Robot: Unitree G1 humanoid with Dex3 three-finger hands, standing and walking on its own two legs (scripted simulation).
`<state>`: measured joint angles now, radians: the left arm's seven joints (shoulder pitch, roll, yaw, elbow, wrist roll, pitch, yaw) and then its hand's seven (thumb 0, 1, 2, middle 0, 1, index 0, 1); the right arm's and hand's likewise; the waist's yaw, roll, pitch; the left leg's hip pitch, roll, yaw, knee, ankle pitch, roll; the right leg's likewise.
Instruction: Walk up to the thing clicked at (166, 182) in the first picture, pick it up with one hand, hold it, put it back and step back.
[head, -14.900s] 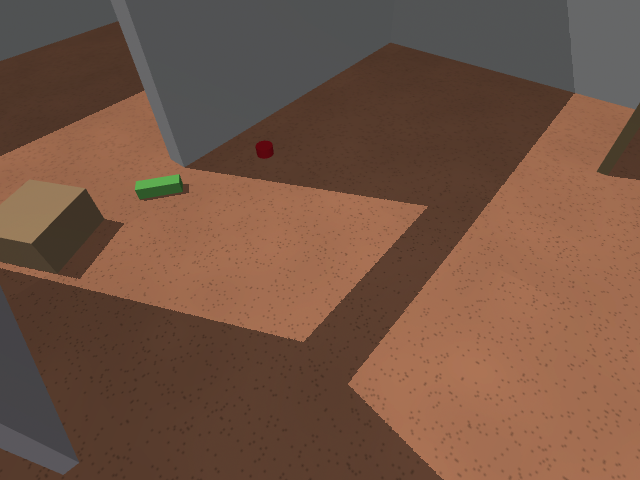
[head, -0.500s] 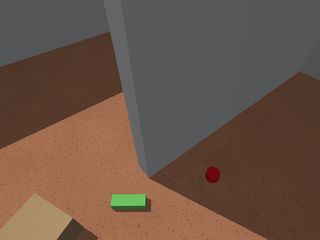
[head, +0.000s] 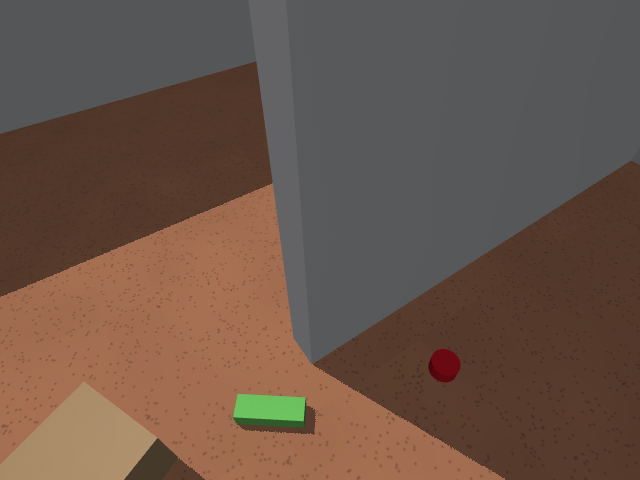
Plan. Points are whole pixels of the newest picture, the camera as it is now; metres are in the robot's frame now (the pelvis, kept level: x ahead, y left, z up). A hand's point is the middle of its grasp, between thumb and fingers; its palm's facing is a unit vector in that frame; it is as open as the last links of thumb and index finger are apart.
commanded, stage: walk up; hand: left
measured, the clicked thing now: (270, 410) +0.47 +0.21 -0.74
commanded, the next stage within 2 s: none
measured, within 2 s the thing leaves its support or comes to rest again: neither
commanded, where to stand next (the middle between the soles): +0.08 -0.02 m, yaw -1 degrees
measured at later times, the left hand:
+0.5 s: hand (170, 475) +0.17 +0.25 -0.16, palm faces -0.05 -0.93 -0.36, open 7.4 cm
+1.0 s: hand out of the picture +0.15 +0.25 -0.17, palm faces +0.00 -0.94 -0.34, open 7.4 cm
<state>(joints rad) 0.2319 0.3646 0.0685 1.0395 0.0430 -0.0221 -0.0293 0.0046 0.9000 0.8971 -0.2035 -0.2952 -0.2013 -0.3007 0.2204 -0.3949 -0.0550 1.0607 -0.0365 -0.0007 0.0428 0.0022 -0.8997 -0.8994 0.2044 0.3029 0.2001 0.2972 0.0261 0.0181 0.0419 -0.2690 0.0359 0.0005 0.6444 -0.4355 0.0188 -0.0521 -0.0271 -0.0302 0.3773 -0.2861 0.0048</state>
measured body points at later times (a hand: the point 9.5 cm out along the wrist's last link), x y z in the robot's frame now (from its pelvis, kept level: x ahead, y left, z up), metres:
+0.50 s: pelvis +0.08 +0.00 -0.02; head +0.12 -0.01 +0.43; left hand +0.18 +0.30 -0.14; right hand +0.16 -0.31 -0.15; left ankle +0.04 +0.12 -0.73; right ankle +0.13 -0.12 -0.74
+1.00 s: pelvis +0.05 -0.02 -0.01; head +0.10 +0.00 +0.43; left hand +0.15 +0.30 -0.14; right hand +0.13 -0.34 -0.12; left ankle +0.04 +0.12 -0.74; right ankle +0.05 -0.16 -0.73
